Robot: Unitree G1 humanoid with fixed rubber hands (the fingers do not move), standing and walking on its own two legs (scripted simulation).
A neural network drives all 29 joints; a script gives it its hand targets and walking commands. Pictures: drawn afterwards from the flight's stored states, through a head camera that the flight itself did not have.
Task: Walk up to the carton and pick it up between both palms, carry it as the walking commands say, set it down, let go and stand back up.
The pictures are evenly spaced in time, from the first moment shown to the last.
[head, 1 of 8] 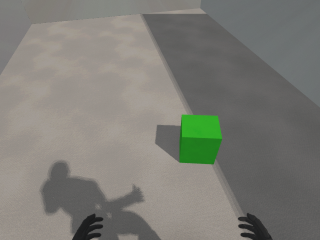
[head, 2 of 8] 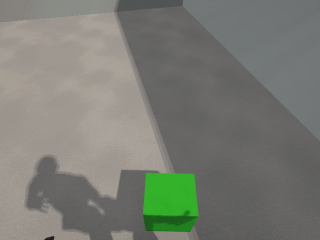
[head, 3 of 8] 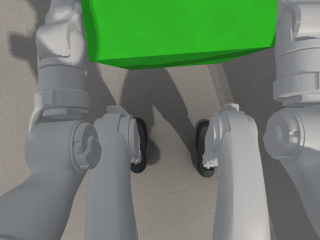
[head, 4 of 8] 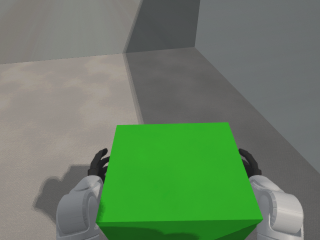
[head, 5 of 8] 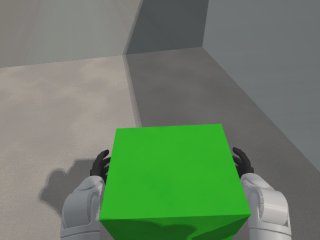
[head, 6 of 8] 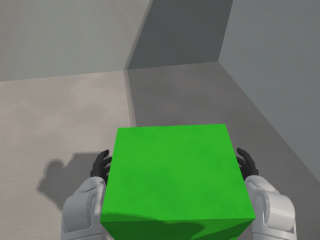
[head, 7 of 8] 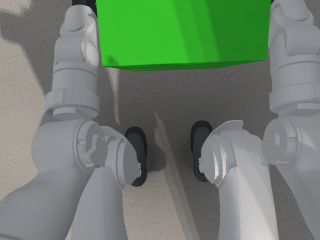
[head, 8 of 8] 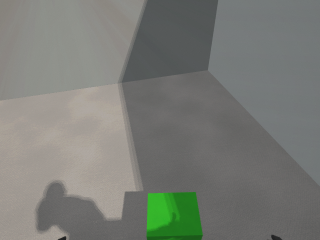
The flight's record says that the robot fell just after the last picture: no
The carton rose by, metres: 0.66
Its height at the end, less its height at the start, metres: +0.00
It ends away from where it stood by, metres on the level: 1.42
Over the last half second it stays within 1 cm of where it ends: yes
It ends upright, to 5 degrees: yes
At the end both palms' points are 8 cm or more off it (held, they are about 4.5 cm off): yes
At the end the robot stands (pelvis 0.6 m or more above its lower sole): yes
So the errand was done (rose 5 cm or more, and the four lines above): yes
